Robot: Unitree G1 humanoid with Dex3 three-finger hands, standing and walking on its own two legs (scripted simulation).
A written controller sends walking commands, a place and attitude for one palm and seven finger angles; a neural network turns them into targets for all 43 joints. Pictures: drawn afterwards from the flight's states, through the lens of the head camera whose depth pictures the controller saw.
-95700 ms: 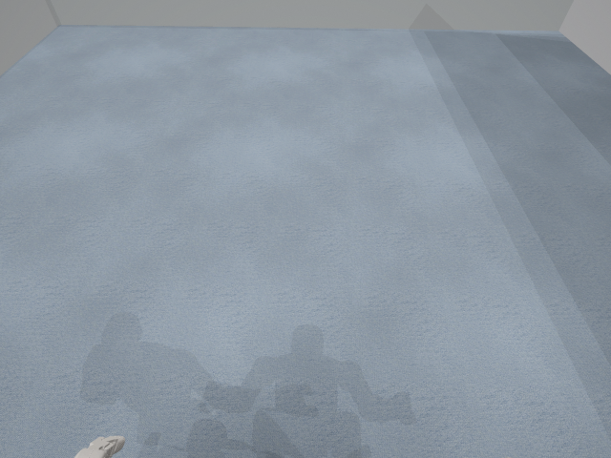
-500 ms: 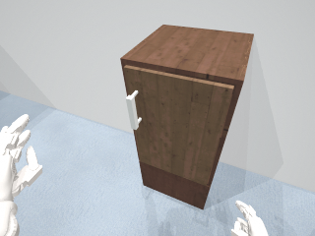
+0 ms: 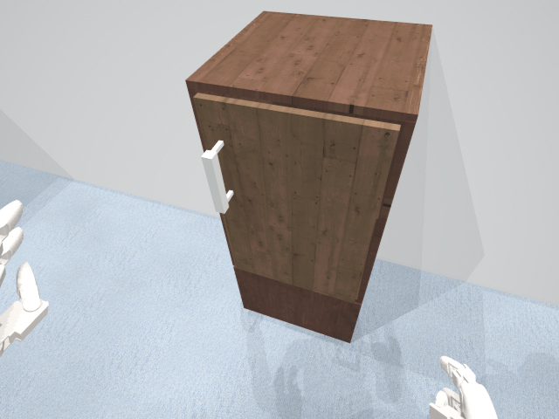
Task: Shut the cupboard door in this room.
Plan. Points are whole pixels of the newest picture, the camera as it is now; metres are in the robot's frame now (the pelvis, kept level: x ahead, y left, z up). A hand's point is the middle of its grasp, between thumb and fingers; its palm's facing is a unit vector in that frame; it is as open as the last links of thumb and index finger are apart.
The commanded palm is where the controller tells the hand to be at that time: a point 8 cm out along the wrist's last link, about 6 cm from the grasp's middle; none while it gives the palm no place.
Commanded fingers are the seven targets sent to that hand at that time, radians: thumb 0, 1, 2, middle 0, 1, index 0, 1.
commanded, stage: step back with the hand held close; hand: left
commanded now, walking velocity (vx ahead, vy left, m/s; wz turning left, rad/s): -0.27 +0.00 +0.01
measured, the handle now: (220, 177) +0.59 +0.17 -0.01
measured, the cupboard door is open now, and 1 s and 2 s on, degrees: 0 0 0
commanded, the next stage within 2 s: stop stepping back and stand still in 1.56 s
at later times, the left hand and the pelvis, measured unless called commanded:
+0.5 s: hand out of the picture +0.14 +0.28 +0.16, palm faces +0.46 -0.77 -0.44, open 7.4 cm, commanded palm +0.08 +0.31 +0.18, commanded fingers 0.00 0.90 0.90 -0.20 -0.30 -0.20 -0.30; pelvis -0.06 +0.01 -0.02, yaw +0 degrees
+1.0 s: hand out of the picture +0.11 +0.28 +0.17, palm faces +0.47 -0.77 -0.44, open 7.4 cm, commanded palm +0.05 +0.31 +0.18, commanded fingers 0.00 0.90 0.90 -0.20 -0.30 -0.20 -0.30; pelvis -0.09 +0.01 -0.01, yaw +0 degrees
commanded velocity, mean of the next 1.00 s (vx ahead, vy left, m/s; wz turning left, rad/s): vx -0.35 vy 0.00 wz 0.02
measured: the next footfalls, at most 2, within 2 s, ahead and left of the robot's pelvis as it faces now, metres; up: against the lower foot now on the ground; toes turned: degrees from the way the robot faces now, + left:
left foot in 1.34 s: -0.07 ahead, +0.10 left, +0.00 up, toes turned +0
right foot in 1.66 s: -0.33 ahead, -0.09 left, +0.00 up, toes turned -2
